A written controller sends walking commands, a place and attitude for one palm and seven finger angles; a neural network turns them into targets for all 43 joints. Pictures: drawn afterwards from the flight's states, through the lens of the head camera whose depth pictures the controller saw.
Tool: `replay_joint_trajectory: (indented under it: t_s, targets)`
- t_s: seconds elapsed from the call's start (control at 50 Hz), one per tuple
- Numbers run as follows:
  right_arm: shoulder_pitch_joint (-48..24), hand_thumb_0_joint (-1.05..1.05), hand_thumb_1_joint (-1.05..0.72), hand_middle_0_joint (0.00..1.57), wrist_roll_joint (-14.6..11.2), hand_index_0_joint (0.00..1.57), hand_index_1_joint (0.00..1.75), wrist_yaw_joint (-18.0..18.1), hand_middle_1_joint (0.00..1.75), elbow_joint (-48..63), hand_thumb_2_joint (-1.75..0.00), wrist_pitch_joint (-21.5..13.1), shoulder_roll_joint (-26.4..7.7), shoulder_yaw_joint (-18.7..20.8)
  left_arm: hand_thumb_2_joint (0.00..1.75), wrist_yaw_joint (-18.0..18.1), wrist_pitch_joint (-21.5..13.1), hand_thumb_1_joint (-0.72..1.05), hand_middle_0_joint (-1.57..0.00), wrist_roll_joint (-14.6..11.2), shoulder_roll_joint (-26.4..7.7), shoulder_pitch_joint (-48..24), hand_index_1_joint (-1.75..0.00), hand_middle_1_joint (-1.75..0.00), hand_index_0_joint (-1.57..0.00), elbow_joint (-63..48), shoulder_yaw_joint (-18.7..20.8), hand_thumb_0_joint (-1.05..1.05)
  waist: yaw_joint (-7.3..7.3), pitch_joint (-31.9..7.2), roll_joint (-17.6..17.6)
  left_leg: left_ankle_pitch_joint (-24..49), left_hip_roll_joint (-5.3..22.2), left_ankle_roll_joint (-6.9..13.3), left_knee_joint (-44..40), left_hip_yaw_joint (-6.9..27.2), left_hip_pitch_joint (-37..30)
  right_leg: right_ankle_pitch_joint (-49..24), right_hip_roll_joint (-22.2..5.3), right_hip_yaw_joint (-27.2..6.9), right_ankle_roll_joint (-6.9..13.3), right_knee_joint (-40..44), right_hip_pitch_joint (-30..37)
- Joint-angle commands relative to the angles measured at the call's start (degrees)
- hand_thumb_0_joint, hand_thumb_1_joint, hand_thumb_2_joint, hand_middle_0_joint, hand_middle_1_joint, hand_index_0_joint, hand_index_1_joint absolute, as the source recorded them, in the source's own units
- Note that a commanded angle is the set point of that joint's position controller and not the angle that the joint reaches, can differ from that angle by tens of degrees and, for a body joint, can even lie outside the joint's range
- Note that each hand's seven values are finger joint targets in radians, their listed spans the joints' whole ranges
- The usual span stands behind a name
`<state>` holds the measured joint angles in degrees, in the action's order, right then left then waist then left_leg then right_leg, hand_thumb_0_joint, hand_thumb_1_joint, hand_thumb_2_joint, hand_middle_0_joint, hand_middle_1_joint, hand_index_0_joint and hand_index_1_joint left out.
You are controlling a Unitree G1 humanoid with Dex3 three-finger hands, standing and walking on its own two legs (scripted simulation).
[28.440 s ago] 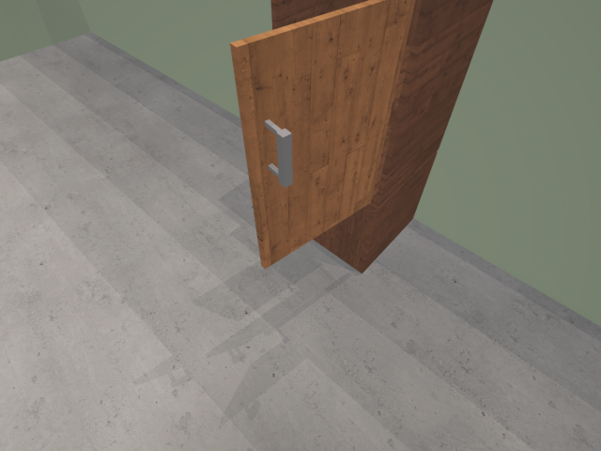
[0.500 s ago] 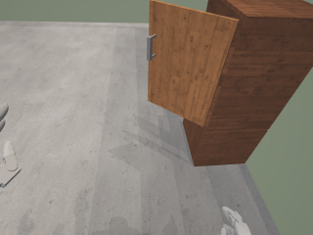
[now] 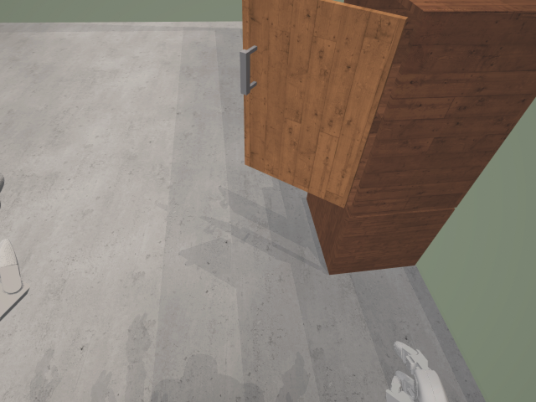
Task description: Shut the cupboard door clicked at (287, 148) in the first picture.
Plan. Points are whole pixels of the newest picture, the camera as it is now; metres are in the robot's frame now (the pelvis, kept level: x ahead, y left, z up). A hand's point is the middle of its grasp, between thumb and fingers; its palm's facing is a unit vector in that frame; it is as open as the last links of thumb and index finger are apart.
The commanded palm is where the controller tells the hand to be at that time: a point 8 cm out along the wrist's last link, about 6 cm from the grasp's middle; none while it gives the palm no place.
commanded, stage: let the arm hang, fingers relaxed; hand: left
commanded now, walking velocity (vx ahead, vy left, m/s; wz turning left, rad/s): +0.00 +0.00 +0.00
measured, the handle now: (249, 70) +0.93 +0.08 +0.05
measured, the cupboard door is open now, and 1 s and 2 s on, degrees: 51 51 51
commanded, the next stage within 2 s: look to check the result in 1.20 s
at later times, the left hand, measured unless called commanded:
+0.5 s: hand out of the picture -0.03 +0.20 -0.18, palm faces +0.04 -0.99 -0.15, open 7.1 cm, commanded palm none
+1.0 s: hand out of the picture -0.04 +0.23 -0.17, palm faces +0.03 -0.97 -0.24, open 7.4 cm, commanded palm none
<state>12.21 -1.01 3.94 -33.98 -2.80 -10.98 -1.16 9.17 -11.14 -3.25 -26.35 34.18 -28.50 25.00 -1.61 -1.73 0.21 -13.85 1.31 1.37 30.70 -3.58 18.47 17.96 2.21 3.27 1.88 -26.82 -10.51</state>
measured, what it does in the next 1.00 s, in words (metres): stands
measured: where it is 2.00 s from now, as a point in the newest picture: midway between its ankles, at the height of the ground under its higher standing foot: outside the picture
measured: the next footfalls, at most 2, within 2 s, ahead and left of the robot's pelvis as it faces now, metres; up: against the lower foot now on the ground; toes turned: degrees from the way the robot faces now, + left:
none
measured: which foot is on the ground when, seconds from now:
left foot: down 0.00-1.00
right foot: down 0.00-1.00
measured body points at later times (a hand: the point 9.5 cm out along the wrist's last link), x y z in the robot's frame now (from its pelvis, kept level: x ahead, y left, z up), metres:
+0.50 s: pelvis -0.04 +0.02 +0.00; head -0.02 +0.06 +0.45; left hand -0.03 +0.25 -0.17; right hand +0.01 -0.24 -0.13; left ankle +0.02 +0.10 -0.74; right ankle -0.04 -0.10 -0.74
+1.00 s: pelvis -0.04 +0.03 +0.01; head -0.04 +0.03 +0.46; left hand -0.04 +0.28 -0.15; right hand -0.02 -0.21 -0.15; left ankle +0.02 +0.10 -0.74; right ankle -0.04 -0.09 -0.74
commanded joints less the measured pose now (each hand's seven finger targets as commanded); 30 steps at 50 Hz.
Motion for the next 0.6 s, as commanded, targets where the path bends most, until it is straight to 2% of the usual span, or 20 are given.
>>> replay_joint_trajectory:
  t_s: [0.0, 0.04, 0.06, 0.08, 0.1, 0.12, 0.16, 0.18, 0.22, 0.24, 0.28, 0.3, 0.34, 0.36, 0.42, 0.48, 0.5, 0.52, 0.54, 0.58]
  targets:
    - [-3.9, 0.0, -0.9, 0.2, -0.1, 0.2, 0.3, 0.9, 0.3, 7.7, -0.9, -2.3, -7.4, 2.8, 0.9, 1.0, -2.2, 0.9, -0.2, -0.2, -7.4, -0.5, -0.3, -0.3, -0.2, -8.2, 6.3, 0.0, 0.95, -7.8, -2.7, 17.9, 5.4, 0.0, -3.8, 6.2, -3.7, -21.5, -6.4, -5.9, -1.4, 1.9, 3.7]
    - [-4.3, 0.0, -0.9, 0.2, 0.1, 0.2, 0.3, 1.2, 0.3, 7.4, -0.9, -2.6, -7.8, 2.8, 0.9, 1.0, -2.1, 0.9, -0.2, 0.0, -8.4, -3.4, -0.3, -0.3, -0.2, -9.2, 6.4, 0.0, 1.07, -7.1, -3.6, 16.4, 5.7, 0.1, -5.3, 7.2, -3.6, -18.6, -6.0, -5.3, -1.6, 2.1, 3.3]
    - [-4.3, 0.0, -0.9, 0.2, 0.0, 0.2, 0.3, 1.3, 0.3, 7.4, -0.9, -2.7, -7.4, 2.6, 0.9, 0.9, -1.9, 0.9, -0.2, 0.1, -7.2, -4.0, -0.3, -0.3, -0.2, -8.7, 5.0, 0.0, 1.0, -6.1, -3.3, 15.3, 5.8, 0.2, -5.8, 7.4, -3.5, -16.9, -5.7, -5.1, -1.7, 2.5, 2.7]
    - [-10.1, 0.0, -0.9, 0.2, -0.6, 0.2, 0.3, -4.0, 0.3, -1.3, -0.9, -6.5, -17.8, 4.6, 0.9, -7.1, 6.4, 0.9, -0.2, 3.8, 2.4, -7.9, -0.3, -0.3, -0.2, 31.1, -20.3, 0.0, 0.35, 1.1, -3.9, 23.0, 5.9, 0.2, 2.8, 7.0, -0.9, -21.7, -10.0, -1.5, -0.4, -3.4, -5.4]
    - [-5.1, 0.0, -0.9, 0.2, 0.6, 0.2, 0.3, -4.2, 0.3, -2.8, -0.9, -3.6, -16.5, 5.5, 0.9, -8.2, 10.8, 0.9, -0.2, 4.2, 3.0, -9.2, -0.3, -0.3, -0.2, 33.5, -18.7, 0.0, 0.56, -3.0, -4.4, 20.6, 6.2, -0.2, 1.3, 6.6, -4.2, -15.6, -9.4, -4.9, 0.4, -1.6, -6.3]
    - [-4.3, 0.0, -0.9, 0.2, 0.8, 0.2, 0.3, -4.0, 0.3, -2.5, -0.9, -2.5, -16.1, 5.1, 0.9, -8.5, 12.1, 0.9, -0.2, 4.2, 3.7, -9.6, -0.3, -0.3, -0.2, 33.4, -19.0, 0.0, 0.71, -1.1, -5.3, 15.5, 6.8, 0.4, 0.0, 7.2, -2.9, -8.7, -8.7, -4.0, 0.0, -1.5, -7.8]
    - [-3.7, 0.0, -0.9, 0.2, 1.4, 0.2, 0.3, -4.0, 0.3, -3.5, -0.9, -1.1, -15.3, 4.0, 0.9, -9.1, 11.5, 0.9, -0.2, 4.6, 3.7, -13.1, -0.3, -0.3, -0.2, 39.2, -19.6, 0.0, 1.59, -1.3, -0.3, 11.8, 7.7, 2.4, -2.7, 10.7, 1.3, -1.8, -6.8, -2.8, 0.1, -3.4, -5.9]
    - [-4.3, 0.0, -0.9, 0.2, 1.7, 0.2, 0.3, -4.0, 0.3, -3.9, -0.9, -0.5, -15.3, 3.6, 0.9, -9.2, 11.3, 0.9, -0.2, 4.7, 3.1, -14.4, -0.3, -0.3, -0.2, 42.2, -19.9, 0.0, 1.84, -0.7, 3.9, 8.7, 7.4, 2.7, -3.7, 11.7, 2.6, -0.2, -6.7, -3.3, 0.3, -2.5, -4.6]
    - [-4.5, 0.0, -0.9, 0.2, 2.1, 0.2, 0.3, -4.0, 0.3, -5.1, -0.9, 0.3, -14.9, 3.1, 0.9, -9.2, 10.8, 0.9, -0.2, 5.0, 2.4, -16.5, -0.3, -0.3, -0.2, 49.2, -20.5, 0.0, 1.58, -0.5, 11.2, 6.2, 5.2, 2.2, -2.9, 11.6, 1.0, -0.3, -8.5, -6.3, 1.5, 1.2, -5.0]
    - [-3.8, 0.0, -0.9, 0.2, 2.3, 0.2, 0.3, -4.1, 0.3, -5.8, -0.9, 0.9, -14.3, 3.1, 0.9, -9.1, 10.7, 0.9, -0.2, 5.0, 2.0, -17.6, -0.3, -0.3, -0.2, 52.8, -20.9, 0.0, 1.09, -0.5, 13.4, 7.4, 4.1, 1.8, -1.6, 10.6, -1.3, -1.0, -9.9, -7.6, 2.5, 2.3, -6.5]
    - [-2.0, 0.0, -0.9, 0.2, 2.6, 0.2, 0.3, -4.1, 0.3, -8.5, -0.9, 2.0, -12.2, 2.3, 0.9, -8.7, 11.3, 0.9, -0.2, 4.6, 3.8, -18.9, -0.3, -0.3, -0.2, 59.3, -22.3, 0.0, 0.15, 0.0, 10.2, 7.1, 2.8, 1.0, -1.1, 9.2, -5.2, 1.5, -11.1, -8.4, 3.2, 3.7, -9.4]
    - [-1.4, 0.0, -0.9, 0.2, 2.6, 0.2, 0.3, -4.1, 0.3, -9.7, -0.9, 2.5, -11.3, 2.0, 0.9, -8.5, 11.6, 0.9, -0.2, 4.4, 4.4, -19.4, -0.3, -0.3, -0.2, 61.9, -22.9, 0.0, -0.11, 0.6, 6.4, 6.3, 3.0, 1.0, -2.6, 9.6, -5.8, 3.0, -10.5, -8.1, 2.8, 3.8, -9.7]
    - [-1.1, 0.0, -0.9, 0.2, 2.7, 0.2, 0.3, -4.0, 0.3, -11.7, -0.9, 2.8, -11.4, 1.7, 0.9, -8.2, 11.9, 0.9, -0.2, 4.4, 4.6, -18.3, -0.3, -0.3, -0.2, 67.2, -23.3, 0.0, 0.54, 0.8, -2.8, 3.1, 4.3, 1.4, -8.0, 11.9, -3.3, 3.4, -8.0, -6.6, 0.9, 2.6, -5.5]
    - [-1.5, 0.0, -0.9, 0.2, 2.7, 0.2, 0.3, -3.9, 0.3, -12.9, -0.9, 2.8, -10.9, 1.6, 0.9, -8.2, 12.0, 0.9, -0.2, 4.3, 5.3, -16.9, -0.3, -0.3, -0.2, 70.1, -23.3, 0.0, 1.28, 1.2, -6.3, -0.2, 4.7, 1.5, -10.3, 12.1, -1.4, 2.8, -7.5, -6.0, 0.5, 2.5, -3.2]
    - [-0.4, 0.0, -0.9, 0.2, 2.6, 0.2, 0.3, -3.2, 0.3, -15.9, -0.9, 2.8, -9.4, 1.9, 0.9, -8.1, 11.8, 0.9, -0.2, 4.3, 6.9, -13.6, -0.3, -0.3, -0.2, 77.2, -22.7, 0.0, 2.2, 0.1, -13.4, -5.5, 4.6, 1.4, -14.0, 12.5, -0.1, 0.2, -6.8, -4.7, 0.7, 3.0, 1.4]
    - [1.2, 0.0, -0.9, 0.2, 2.2, 0.2, 0.3, -2.8, 0.3, -18.6, -0.9, 2.9, -9.3, 2.4, 0.9, -8.2, 11.5, 0.9, -0.2, 4.2, 6.8, -12.7, -0.3, -0.3, -0.2, 82.3, -22.9, 0.0, 2.1, 0.8, -13.0, -7.5, 4.8, 1.4, -15.4, 12.7, -1.2, -0.7, -6.8, -4.4, 1.0, 5.2, 2.0]
    - [2.0, 0.0, -0.9, 0.2, 2.1, 0.2, 0.3, -2.7, 0.3, -19.3, -0.9, 2.9, -9.4, 2.5, 0.9, -8.3, 11.4, 0.9, -0.2, 4.2, 6.6, -12.6, -0.3, -0.3, -0.2, 83.5, -22.9, 0.0, 1.97, 1.1, -11.7, -8.4, 4.9, 1.3, -15.7, 12.6, -1.1, -0.8, -6.9, -4.4, 1.0, 5.8, 2.3]
    - [2.5, 0.0, -0.9, 0.2, 2.0, 0.2, 0.3, -2.6, 0.3, -20.2, -0.9, 2.8, -9.6, 2.7, 0.9, -8.3, 11.2, 0.9, -0.2, 4.2, 6.7, -12.6, -0.3, -0.3, -0.2, 84.8, -23.0, 0.0, 1.87, 1.8, -9.8, -8.5, 4.9, 1.4, -16.0, 12.7, -1.2, -0.9, -7.0, -4.6, 1.2, 6.5, 2.1]
    - [3.1, 0.0, -0.9, 0.2, 1.8, 0.2, 0.3, -2.5, 0.3, -20.7, -0.9, 2.9, -9.9, 2.9, 0.9, -8.3, 11.0, 0.9, -0.2, 4.2, 6.6, -12.7, -0.3, -0.3, -0.2, 85.9, -23.0, 0.0, 1.8, 2.5, -5.8, -7.1, 5.0, 1.5, -15.3, 12.7, -1.8, -0.9, -7.2, -4.7, 1.3, 7.4, 1.6]
    - [4.4, 0.0, -0.9, 0.2, 1.8, 0.2, 0.3, -2.3, 0.3, -22.4, -0.9, 2.8, -9.7, 3.1, 0.9, -8.2, 10.9, 0.9, -0.2, 4.2, 7.2, -13.1, -0.3, -0.3, -0.2, 87.8, -23.2, 0.0, 1.17, 4.1, -2.6, -7.3, 4.9, 1.4, -15.5, 12.3, -3.0, 0.6, -7.7, -5.4, 1.4, 8.5, -0.4]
